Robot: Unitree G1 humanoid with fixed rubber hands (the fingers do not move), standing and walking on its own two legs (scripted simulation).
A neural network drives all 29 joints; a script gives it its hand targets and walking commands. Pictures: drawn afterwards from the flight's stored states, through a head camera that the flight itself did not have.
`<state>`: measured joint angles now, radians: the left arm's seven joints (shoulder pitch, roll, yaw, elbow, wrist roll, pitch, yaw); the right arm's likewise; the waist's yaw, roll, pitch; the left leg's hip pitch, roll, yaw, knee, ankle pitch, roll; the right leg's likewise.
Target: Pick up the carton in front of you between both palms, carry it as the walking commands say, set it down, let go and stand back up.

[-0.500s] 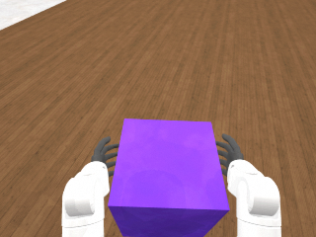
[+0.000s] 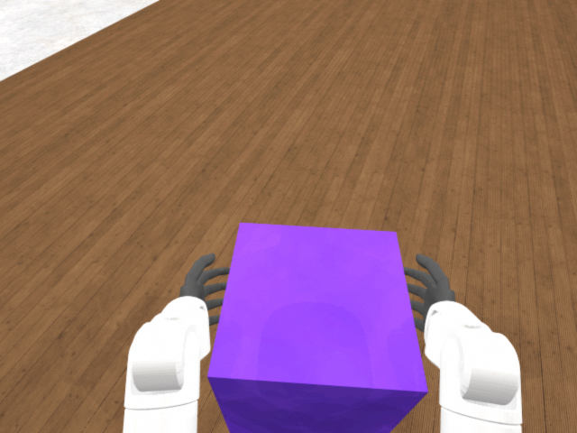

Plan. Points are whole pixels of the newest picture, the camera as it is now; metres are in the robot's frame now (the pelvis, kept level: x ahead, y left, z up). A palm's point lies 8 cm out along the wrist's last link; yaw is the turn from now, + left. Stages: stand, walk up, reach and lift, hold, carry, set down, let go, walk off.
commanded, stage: carry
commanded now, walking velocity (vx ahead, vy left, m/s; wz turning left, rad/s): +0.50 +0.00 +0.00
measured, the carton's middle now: (310, 339) +0.27 +0.00 -0.01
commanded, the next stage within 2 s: none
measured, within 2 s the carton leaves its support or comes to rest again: neither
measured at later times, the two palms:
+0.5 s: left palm (221, 144) +0.61 +0.17 +0.07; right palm (382, 145) +0.59 -0.13 +0.09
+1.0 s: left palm (252, 76) +0.87 +0.14 +0.08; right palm (379, 77) +0.87 -0.16 +0.08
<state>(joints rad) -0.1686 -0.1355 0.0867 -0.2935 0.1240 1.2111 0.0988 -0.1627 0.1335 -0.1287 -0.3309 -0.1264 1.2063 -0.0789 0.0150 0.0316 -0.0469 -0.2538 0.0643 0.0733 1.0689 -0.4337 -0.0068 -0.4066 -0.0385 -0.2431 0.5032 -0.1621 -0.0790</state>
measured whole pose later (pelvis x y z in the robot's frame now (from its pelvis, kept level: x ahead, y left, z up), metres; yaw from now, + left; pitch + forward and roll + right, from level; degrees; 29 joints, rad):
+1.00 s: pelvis +0.59 +0.00 +0.01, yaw -1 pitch +3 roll +0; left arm -0.18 -0.14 0.10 -0.33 0.12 1.20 0.10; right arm -0.19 0.14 -0.12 -0.35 -0.13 1.20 -0.08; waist 0.00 0.03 0.01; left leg -0.24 0.05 0.09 0.54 -0.45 -0.03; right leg -0.33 -0.03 -0.23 0.37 -0.10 -0.07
